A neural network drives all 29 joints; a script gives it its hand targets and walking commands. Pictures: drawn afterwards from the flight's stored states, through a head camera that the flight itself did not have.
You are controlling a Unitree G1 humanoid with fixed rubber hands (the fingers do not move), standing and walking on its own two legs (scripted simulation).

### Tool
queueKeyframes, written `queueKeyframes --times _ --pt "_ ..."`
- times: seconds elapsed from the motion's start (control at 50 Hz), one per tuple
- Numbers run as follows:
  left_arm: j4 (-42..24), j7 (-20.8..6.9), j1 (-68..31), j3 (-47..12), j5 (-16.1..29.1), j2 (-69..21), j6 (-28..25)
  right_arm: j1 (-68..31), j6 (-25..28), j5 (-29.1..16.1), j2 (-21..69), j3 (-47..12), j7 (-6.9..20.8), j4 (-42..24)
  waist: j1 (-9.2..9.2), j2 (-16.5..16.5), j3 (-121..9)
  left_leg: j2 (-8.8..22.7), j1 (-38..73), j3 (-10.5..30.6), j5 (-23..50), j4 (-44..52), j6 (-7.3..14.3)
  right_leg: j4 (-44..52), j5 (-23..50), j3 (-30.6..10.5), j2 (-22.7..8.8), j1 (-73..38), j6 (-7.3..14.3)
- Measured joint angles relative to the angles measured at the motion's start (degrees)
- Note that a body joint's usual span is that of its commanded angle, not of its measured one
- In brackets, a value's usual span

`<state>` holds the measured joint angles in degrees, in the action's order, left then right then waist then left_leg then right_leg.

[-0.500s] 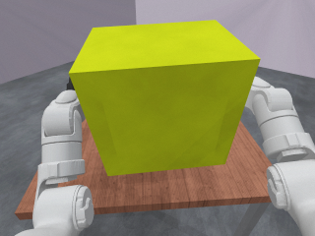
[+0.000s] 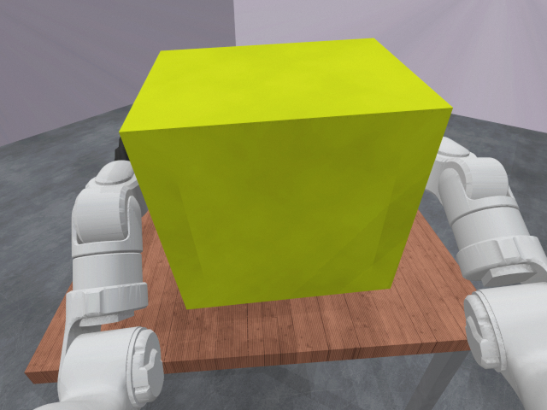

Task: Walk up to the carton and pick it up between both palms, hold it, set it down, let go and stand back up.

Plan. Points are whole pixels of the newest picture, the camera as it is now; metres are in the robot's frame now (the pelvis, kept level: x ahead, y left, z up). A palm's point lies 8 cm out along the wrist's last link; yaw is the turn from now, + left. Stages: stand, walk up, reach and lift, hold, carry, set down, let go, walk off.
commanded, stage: hold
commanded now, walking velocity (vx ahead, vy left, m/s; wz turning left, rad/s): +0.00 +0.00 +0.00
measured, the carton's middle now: (279, 174) +0.38 +0.00 +0.23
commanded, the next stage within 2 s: none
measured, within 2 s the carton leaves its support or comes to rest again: neither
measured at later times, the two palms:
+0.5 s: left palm (130, 169) +0.35 +0.20 +0.25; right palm (420, 147) +0.37 -0.19 +0.27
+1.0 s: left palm (131, 170) +0.35 +0.20 +0.25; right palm (421, 150) +0.37 -0.19 +0.27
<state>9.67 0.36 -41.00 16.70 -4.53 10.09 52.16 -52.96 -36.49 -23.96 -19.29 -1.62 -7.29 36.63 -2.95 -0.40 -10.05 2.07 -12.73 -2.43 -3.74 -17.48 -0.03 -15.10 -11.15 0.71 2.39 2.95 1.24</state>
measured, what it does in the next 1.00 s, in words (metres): stands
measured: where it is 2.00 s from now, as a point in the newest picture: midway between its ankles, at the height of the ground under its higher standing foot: outside the picture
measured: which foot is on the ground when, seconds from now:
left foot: down 0.00-1.00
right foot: down 0.00-1.00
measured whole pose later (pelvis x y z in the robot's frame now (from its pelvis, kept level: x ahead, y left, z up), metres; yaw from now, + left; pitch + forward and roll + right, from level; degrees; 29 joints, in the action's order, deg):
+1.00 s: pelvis +0.00 +0.00 +0.00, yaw +0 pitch -1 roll -1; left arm 11.4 0.4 -41.8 16.6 -4.4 10.2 51.5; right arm -53.1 -36.3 -23.5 -19.3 -1.8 -7.1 37.5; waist -2.7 -0.3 -10.2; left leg 2.1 -12.8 -2.4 -3.4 -17.2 0.1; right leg -14.9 -10.9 0.6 2.4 3.1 1.2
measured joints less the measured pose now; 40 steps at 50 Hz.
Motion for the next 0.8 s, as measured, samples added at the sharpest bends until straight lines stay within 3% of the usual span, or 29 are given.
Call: queueKeyframes --times 0.38,0.8 --pt "3.15 -0.3 -1.97 0.02 0.1 0.62 -0.61 -1.55 -0.01 0.4 -0.09 -0.09 0.07 2.17 0.33 -0.04 -0.24 0.02 -0.14 0.01 0.22 0.18 0.07 -0.03 0.12 -0.04 0.04 0.25 0.03" --pt "1.11 0.08 -0.41 -0.31 0.08 0.18 -0.39 -0.23 0.11 0.23 0.03 0.1 0.17 0.88 0.15 0.02 -0.03 -0.01 -0.19 0.02 0.16 0.09 0.09 0.14 0.22 -0.08 0.02 0.18 -0.03"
